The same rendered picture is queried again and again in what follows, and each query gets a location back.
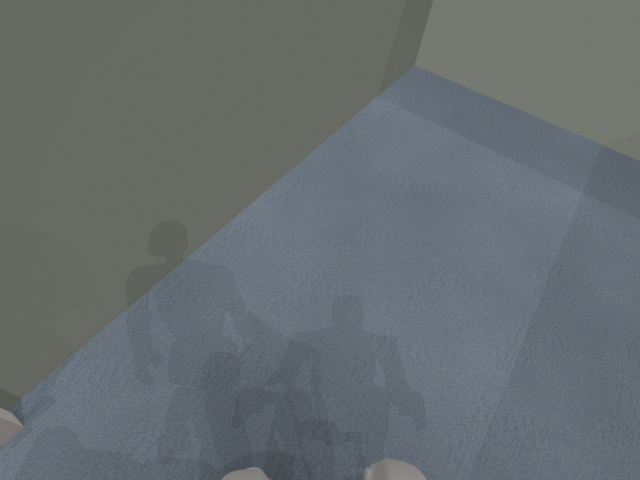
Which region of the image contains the right robot thigh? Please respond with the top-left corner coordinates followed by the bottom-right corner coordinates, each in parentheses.
top-left (364, 459), bottom-right (427, 480)

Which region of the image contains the panel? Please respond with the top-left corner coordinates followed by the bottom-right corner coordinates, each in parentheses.
top-left (0, 408), bottom-right (24, 446)

